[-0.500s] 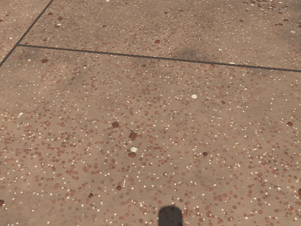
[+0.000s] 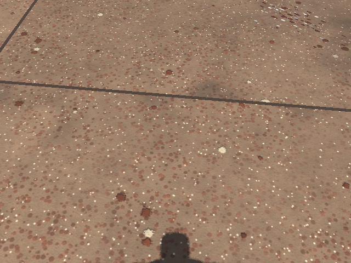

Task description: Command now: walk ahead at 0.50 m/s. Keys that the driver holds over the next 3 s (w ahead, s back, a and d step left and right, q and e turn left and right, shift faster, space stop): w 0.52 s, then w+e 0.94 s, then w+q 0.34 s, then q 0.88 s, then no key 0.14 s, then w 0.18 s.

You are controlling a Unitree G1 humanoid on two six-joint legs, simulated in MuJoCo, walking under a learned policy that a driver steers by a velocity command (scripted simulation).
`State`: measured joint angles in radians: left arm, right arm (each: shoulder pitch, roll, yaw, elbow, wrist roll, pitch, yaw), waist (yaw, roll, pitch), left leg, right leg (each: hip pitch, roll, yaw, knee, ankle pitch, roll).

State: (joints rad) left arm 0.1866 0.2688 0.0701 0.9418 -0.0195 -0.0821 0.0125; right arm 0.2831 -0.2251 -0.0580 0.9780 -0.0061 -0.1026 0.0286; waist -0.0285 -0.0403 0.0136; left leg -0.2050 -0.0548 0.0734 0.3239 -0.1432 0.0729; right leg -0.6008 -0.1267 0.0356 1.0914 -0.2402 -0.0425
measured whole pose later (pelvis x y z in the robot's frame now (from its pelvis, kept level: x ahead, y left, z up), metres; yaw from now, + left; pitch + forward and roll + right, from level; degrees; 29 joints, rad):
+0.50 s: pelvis +0.29 -0.08 -0.01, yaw +0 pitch +1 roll +0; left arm 0.20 0.24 0.07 0.94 0.00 -0.10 -0.03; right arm 0.25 -0.26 -0.07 0.97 0.02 -0.09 -0.01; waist 0.01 0.03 0.03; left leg -0.48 0.08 -0.02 1.17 -0.33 0.05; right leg -0.31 0.03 -0.07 0.43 -0.15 -0.07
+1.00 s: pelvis +0.57 -0.03 -0.01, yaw -12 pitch +2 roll +0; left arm 0.32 0.27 0.08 0.92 -0.04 -0.06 0.02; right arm 0.12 -0.24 -0.06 0.87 -0.01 -0.11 0.01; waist 0.02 -0.03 0.02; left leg -0.35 0.01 0.06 0.47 -0.16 0.02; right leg -0.42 -0.02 0.05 1.17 -0.40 -0.04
